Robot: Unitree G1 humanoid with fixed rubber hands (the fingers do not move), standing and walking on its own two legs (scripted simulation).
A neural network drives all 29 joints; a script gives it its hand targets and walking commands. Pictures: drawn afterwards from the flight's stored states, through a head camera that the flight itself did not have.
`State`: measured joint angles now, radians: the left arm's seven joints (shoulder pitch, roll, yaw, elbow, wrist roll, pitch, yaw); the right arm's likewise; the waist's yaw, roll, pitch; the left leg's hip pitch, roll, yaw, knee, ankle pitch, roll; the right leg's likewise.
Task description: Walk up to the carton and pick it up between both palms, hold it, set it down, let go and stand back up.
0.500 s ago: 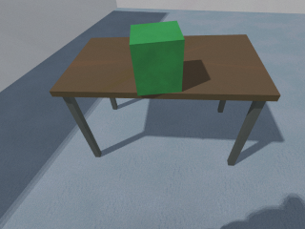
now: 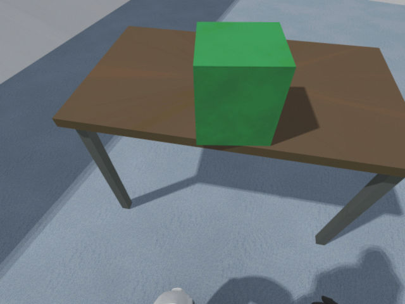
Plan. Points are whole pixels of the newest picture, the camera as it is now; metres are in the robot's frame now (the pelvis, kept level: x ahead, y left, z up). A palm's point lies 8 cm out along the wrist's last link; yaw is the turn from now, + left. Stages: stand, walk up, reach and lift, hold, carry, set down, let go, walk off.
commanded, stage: walk up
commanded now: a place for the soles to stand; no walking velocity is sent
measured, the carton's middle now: (235, 87) +0.63 -0.02 +0.06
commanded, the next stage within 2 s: none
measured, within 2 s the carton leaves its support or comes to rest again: neither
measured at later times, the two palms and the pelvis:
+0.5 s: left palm (137, 222) +0.31 +0.20 -0.09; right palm out of the picture +0.15 -0.28 -0.12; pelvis +0.17 -0.02 +0.00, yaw -2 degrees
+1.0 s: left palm (116, 227) +0.29 +0.25 -0.10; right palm (331, 213) +0.34 -0.26 -0.07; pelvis +0.22 +0.00 +0.02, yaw +0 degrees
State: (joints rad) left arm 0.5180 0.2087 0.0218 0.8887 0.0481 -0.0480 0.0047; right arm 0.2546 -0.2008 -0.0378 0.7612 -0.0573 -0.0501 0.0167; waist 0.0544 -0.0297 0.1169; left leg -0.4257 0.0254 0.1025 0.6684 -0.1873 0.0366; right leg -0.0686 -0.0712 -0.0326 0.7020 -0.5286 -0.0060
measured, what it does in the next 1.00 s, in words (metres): walks ahead: right foot, then left foot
